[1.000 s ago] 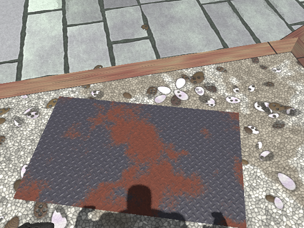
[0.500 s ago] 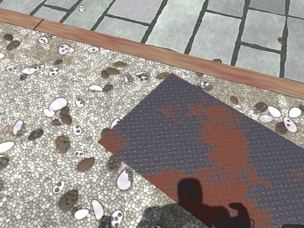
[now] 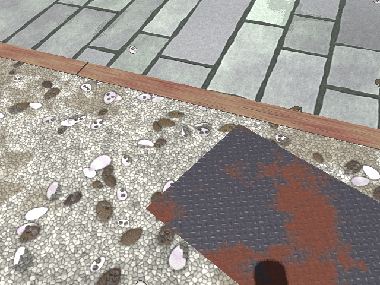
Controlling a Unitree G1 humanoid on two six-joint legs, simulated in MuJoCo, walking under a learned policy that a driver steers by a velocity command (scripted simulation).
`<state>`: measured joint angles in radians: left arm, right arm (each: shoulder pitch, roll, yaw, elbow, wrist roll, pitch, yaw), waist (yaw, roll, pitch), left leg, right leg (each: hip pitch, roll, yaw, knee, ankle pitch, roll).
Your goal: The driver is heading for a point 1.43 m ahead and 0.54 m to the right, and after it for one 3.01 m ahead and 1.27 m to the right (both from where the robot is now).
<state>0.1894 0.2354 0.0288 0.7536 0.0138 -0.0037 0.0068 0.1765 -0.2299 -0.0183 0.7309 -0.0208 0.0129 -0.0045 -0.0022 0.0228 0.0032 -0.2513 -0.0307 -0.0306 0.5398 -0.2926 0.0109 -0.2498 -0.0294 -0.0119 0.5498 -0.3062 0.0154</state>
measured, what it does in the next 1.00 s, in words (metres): lifts its left foot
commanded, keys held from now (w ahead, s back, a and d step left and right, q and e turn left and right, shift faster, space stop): shift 0.82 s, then w+shift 0.18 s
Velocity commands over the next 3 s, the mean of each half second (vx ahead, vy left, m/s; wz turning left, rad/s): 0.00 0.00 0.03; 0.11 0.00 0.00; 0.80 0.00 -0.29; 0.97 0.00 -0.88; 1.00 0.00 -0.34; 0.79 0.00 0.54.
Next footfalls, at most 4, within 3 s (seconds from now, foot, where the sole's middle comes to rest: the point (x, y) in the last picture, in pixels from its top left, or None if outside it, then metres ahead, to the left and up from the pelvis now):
1.14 left None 0.13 0.15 -0.77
1.64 right None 0.52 -0.04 -0.77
2.06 left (231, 174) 0.99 -0.13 -0.77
2.50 right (328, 147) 1.13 -0.57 -0.77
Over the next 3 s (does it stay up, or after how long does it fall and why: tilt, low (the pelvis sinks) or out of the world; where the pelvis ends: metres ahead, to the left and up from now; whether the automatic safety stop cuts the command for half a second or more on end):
stays up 1.39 -0.69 -0.10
